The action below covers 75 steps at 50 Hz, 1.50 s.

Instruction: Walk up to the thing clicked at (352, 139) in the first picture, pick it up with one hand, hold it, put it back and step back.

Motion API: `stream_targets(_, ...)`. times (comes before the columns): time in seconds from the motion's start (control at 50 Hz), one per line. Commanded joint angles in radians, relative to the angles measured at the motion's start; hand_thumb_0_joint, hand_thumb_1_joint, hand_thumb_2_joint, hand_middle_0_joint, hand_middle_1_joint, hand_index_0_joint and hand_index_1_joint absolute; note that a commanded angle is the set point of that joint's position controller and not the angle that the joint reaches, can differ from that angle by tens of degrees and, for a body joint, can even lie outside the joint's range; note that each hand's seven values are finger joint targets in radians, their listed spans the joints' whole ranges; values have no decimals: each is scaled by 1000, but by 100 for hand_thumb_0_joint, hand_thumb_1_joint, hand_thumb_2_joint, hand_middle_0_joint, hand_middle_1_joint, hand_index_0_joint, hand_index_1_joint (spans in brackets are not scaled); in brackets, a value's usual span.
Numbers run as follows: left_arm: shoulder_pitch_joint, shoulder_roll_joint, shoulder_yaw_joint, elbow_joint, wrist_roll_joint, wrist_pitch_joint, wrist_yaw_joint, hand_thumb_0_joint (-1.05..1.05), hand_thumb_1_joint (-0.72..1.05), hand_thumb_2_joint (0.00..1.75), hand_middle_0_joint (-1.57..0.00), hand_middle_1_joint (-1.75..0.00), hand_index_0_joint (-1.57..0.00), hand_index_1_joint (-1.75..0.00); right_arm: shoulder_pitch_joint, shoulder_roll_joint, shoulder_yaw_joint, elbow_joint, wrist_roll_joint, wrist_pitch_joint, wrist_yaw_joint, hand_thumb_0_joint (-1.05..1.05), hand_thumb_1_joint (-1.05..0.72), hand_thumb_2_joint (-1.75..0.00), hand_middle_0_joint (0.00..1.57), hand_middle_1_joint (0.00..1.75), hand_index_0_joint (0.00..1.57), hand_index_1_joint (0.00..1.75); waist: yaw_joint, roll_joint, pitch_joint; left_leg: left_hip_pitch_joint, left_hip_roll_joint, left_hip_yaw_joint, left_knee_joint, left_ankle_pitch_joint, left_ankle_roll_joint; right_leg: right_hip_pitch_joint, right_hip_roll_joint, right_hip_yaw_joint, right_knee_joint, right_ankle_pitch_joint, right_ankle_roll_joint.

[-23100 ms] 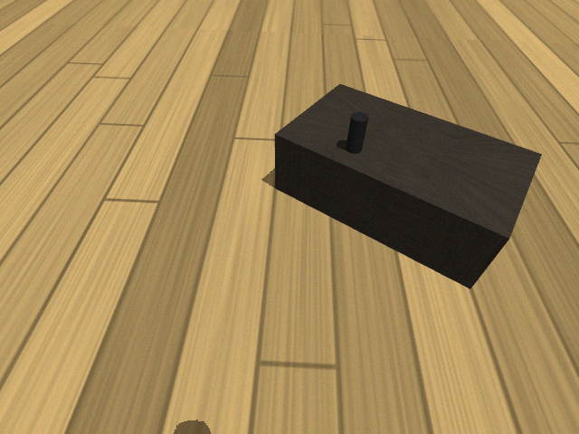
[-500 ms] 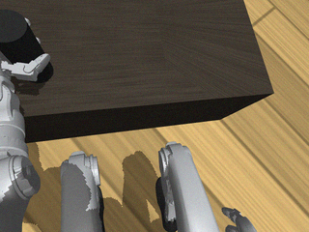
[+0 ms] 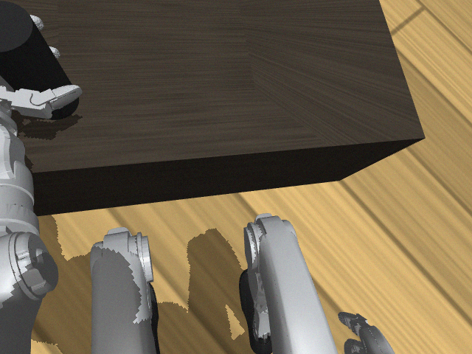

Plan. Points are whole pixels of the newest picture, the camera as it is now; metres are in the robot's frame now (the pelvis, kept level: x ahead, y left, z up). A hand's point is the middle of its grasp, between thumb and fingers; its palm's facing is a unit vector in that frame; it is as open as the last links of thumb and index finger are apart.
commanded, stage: open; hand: left
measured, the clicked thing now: (32, 70) +0.53 +0.24 +0.01
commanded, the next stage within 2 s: withdraw in 0.20 s
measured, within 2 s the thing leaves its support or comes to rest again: neither
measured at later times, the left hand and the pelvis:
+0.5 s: hand (22, 69) +0.53 +0.25 +0.02, palm faces +0.19 -0.98 -0.02, open 16.4 cm; pelvis +0.00 +0.00 +0.01, yaw +0 degrees
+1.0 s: hand out of the picture +0.51 +0.33 +0.14, palm faces +0.25 -0.92 -0.30, open 17.1 cm; pelvis +0.02 +0.01 +0.14, yaw +1 degrees
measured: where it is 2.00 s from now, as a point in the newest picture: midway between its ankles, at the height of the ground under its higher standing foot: (204, 334)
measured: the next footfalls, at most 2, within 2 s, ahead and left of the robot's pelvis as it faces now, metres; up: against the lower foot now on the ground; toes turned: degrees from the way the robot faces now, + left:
none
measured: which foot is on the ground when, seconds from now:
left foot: down 0.00-1.00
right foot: down 0.00-1.00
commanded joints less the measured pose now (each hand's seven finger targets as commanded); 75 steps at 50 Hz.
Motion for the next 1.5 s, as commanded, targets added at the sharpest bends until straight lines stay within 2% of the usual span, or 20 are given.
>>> stream_targets(0.0, -363, 228, 33, -233, -16, -55, 3, 0, -55, 22, -65, -47, -65, -46, 179, -204, -73, -38, 5, -9, -16, 0, -92, -90, 20, 30, 20, 30, -7, 164, -701, 497, -10, 90, -236, 109, 67, 344, 17, -79, -262, 189, -77)
stream_targets(0.2, -341, 224, 36, -281, -11, -51, 10, 0, -61, 12, -40, -26, -38, -27, 198, -198, -73, -24, 0, -5, -19, 0, -93, -90, 20, 30, 20, 30, -15, 187, -719, 512, -6, 90, -225, 206, 67, 387, 16, -72, -256, 274, -75)
stream_targets(0.3, -323, 200, 26, -241, -13, -49, 9, 0, -61, 16, -25, -25, -25, -25, 181, -197, -73, -22, 1, -8, -18, 0, -92, -90, 20, 30, 20, 30, -22, 170, -653, 491, -4, 89, -226, 151, 69, 343, 20, -76, -265, 225, -77)
stream_targets(0.44, -352, 328, 92, -378, -8, -38, 11, 0, -58, 18, -19, -22, -19, -22, 176, -203, -87, -48, 12, 2, -27, 0, -92, -90, 20, 30, 20, 30, 27, 235, -786, 593, -6, 87, -288, 137, 64, 396, 15, -65, -288, 202, -83)
stream_targets(0.56, -359, 410, 114, -469, -18, 37, 0, 0, -57, 18, -17, -20, -17, -20, 193, -196, -92, -60, 42, 8, -55, 0, -92, -91, 20, 30, 20, 30, 20, 241, -832, 682, -3, 80, -369, 144, 70, 482, 11, -48, -383, 213, -78)
stream_targets(0.66, -307, 370, 81, -324, -44, 113, -55, 0, -52, 15, -18, -19, -19, -18, 200, -197, -80, -48, 63, -12, -72, 0, -91, -90, 20, 30, 20, 30, -26, 169, -657, 653, 1, 62, -426, 138, 78, 479, 9, -51, -458, 215, -74)
stream_targets(0.76, -265, 319, 34, -187, -58, 148, -114, 0, -47, 5, -8, -9, -11, -6, 208, -192, -72, -51, 70, -38, -66, 0, -81, -88, 20, 30, 20, 30, -28, 129, -516, 636, 3, 63, -465, 105, 82, 472, 10, -45, -522, 184, -78)
stream_targets(0.78, -185, 470, 36, -105, 101, 210, -54, 0, -50, 4, -6, -4, -6, -3, 196, -198, -77, -66, 63, -12, -60, 0, -87, -90, 20, 30, 20, 30, 42, 151, -572, 738, -4, 70, -554, 119, 77, 568, 3, -18, -596, 180, -83)
stream_targets(0.8, -280, 426, 11, -193, 87, 231, -23, 0, -51, 3, -6, -3, -7, -3, 197, -194, -81, -83, 69, 0, -58, 0, -88, -90, 20, 30, 20, 30, 9, 167, -595, 778, 3, 58, -578, 95, 72, 556, 6, -17, -614, 161, -84)
stream_targets(0.82, -336, 425, 0, -241, 94, 241, -4, 0, -50, 4, -6, -3, -6, -3, 205, -195, -88, -86, 70, 10, -52, 0, -85, -89, 20, 30, 20, 30, 8, 194, -629, 805, 3, 57, -603, 96, 69, 586, 5, -11, -633, 166, -81)
stream_targets(0.86, -340, 507, 17, -312, 133, 274, 30, 0, -52, 5, -7, -5, -7, -5, 212, -197, -95, -94, 76, 28, -52, 0, -89, -90, 20, 30, 20, 30, 31, 240, -745, 955, 5, 46, -657, 156, 64, 660, 3, -23, -663, 215, -80)
stream_targets(0.9, -337, 632, 82, -357, 166, 297, 78, 0, -55, 5, -8, -6, -7, -6, 232, -193, -94, -92, 83, 44, -56, 0, -93, -91, 20, 30, 20, 30, 53, 251, -800, 1028, 4, 50, -696, 218, 65, 758, 3, -26, -702, 269, -73)
stream_targets(0.94, -326, 642, 92, -382, 183, 314, 120, 0, -57, 5, -9, -9, -9, -8, 245, -180, -92, -88, 85, 55, -62, 0, -98, -93, 20, 30, 20, 30, 44, 253, -837, 1120, 5, 52, -734, 315, 66, 833, 5, -29, -745, 342, -71)
stream_targets(0.98, -260, 607, 77, -372, 184, 327, 158, 0, -47, 10, -6, -6, -6, -6, 231, -171, -89, -85, 86, 54, -71, 0, -90, -90, 20, 30, 20, 30, 50, 285, -784, 1222, 8, 42, -793, 371, 58, 841, 6, -38, -789, 360, -73)
stream_targets(1.04, -168, 501, 39, -241, 189, 350, 211, 0, -50, 8, -6, -6, -6, -6, 238, -160, -91, -62, 78, 43, -76, 0, -90, -90, 20, 30, 20, 30, 15, 246, -645, 1246, 13, 59, -836, 431, 63, 881, 10, -43, -873, 413, -72)
stream_targets(1.1, -60, 369, -40, -113, 185, 379, 237, 0, -51, 8, -6, -6, -6, -6, 239, -161, -97, -56, 80, 28, -74, 0, -90, -90, 20, 30, 20, 30, 2, 190, -469, 1251, 19, 60, -924, 361, 59, 899, 9, -50, -962, 360, -76)
stream_targets(1.18, 78, 252, -115, -101, 168, 413, 248, 0, -56, 5, -5, -5, -5, -5, 234, -163, -105, -73, 94, 14, -73, 0, -90, -90, 20, 30, 20, 30, 27, 163, -403, 1323, 23, 61, -1039, 371, 45, 1009, 6, -52, -1052, 385, -80)
stream_targets(1.26, 191, 180, -172, -235, 140, 442, 258, 0, -57, 5, -5, -5, -5, -5, 235, -152, -112, -83, 111, 4, -82, 0, -90, -90, 20, 30, 20, 30, 51, 144, -420, 1439, 16, 81, -1128, 457, 35, 1158, 8, -55, -1141, 461, -77)
stream_targets(1.34, 312, 186, -159, -423, 121, 458, 297, 0, -54, 6, -5, -5, -5, -5, 219, -139, -116, -102, 124, -4, -108, 0, -90, -90, 20, 30, 20, 30, 87, 151, -435, 1545, 8, 90, -1223, 468, 31, 1284, 8, -52, -1217, 484, -72)
stream_targets(1.48, 617, 40, -222, -652, 80, 494, 355, 0, -55, 6, -5, -5, -5, -5, 151, -105, -104, -154, 123, -34, -163, 0, -90, -90, 20, 30, 20, 30, 105, 149, -303, 1632, 0, 118, -1352, 454, 34, 1425, 2, -45, -1332, 487, -68)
